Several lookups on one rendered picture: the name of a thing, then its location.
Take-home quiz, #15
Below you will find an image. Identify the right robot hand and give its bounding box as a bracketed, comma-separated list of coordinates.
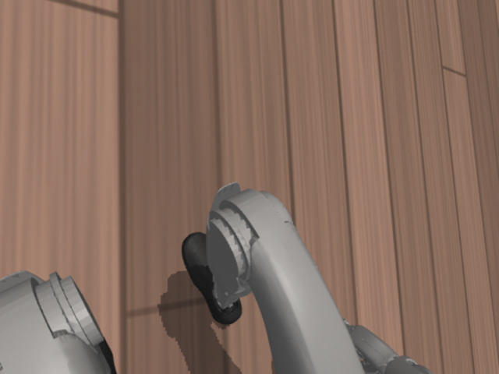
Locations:
[343, 319, 399, 374]

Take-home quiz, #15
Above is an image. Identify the left robot foot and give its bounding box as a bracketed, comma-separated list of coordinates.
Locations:
[99, 334, 117, 374]

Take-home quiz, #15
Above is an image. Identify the right robot foot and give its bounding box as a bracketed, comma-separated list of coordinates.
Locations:
[182, 232, 242, 325]

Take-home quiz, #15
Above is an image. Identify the right robot arm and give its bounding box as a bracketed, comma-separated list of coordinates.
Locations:
[384, 355, 433, 374]

